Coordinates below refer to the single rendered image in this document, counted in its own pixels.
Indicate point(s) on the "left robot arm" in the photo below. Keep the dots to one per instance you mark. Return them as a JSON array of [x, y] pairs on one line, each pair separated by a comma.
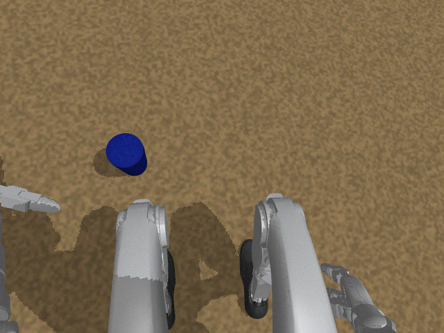
[[5, 326]]

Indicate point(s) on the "right robot hand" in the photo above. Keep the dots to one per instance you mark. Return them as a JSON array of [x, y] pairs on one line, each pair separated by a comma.
[[352, 292]]

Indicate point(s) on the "left robot hand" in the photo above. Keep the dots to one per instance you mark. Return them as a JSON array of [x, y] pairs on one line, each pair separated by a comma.
[[21, 199]]

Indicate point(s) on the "right robot arm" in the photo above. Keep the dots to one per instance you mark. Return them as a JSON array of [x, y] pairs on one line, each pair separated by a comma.
[[367, 318]]

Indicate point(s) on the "cup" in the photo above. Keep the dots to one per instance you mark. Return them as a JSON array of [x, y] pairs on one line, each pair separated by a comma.
[[126, 152]]

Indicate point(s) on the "right robot foot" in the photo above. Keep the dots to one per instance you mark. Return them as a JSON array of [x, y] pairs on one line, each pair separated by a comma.
[[253, 309]]

